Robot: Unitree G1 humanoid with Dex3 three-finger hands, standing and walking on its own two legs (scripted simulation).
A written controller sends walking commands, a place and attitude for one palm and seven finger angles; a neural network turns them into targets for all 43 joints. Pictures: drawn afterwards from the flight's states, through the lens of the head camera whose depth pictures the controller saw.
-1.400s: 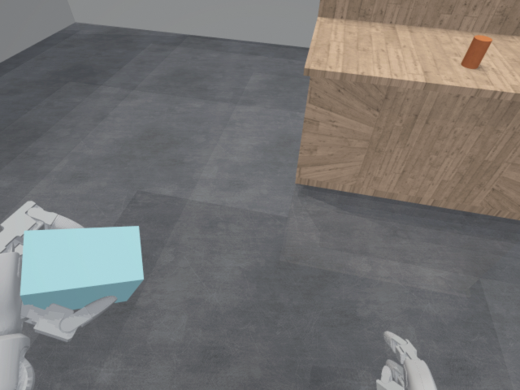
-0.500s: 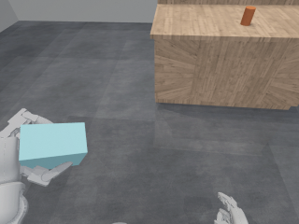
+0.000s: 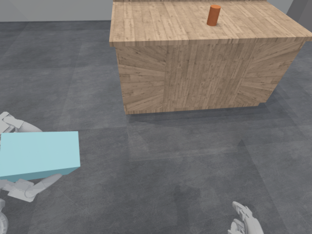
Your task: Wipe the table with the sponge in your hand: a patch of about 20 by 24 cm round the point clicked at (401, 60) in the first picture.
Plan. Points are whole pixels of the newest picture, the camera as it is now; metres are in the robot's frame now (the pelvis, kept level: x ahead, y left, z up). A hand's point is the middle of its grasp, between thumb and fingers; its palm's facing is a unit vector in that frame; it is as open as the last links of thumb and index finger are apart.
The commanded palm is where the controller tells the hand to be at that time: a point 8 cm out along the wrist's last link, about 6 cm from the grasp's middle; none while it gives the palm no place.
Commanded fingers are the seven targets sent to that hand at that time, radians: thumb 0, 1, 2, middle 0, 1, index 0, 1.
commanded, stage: walk to a spot facing it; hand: left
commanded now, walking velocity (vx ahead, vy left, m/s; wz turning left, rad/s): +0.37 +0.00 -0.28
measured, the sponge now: (51, 156) +0.22 +0.22 +0.16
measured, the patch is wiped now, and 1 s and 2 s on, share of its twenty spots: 0.00 0.00 0.00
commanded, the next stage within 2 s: turn to face it in 1.12 s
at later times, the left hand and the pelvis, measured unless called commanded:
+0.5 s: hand (122, 88) +0.41 +0.12 +0.17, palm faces +0.25 -0.83 -0.49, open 10.6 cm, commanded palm +0.34 +0.19 +0.19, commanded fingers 0.00 0.10 1.30 -1.20 -1.60 -1.20 -1.60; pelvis +0.15 -0.07 +0.00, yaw -7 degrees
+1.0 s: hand (121, 46) +0.56 +0.16 +0.20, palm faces +0.34 -0.86 -0.37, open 10.6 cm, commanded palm +0.50 +0.20 +0.19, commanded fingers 0.00 0.10 1.30 -1.20 -1.60 -1.20 -1.60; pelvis +0.31 -0.06 +0.01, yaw -4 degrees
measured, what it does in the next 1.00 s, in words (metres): walks ahead: right foot, then left foot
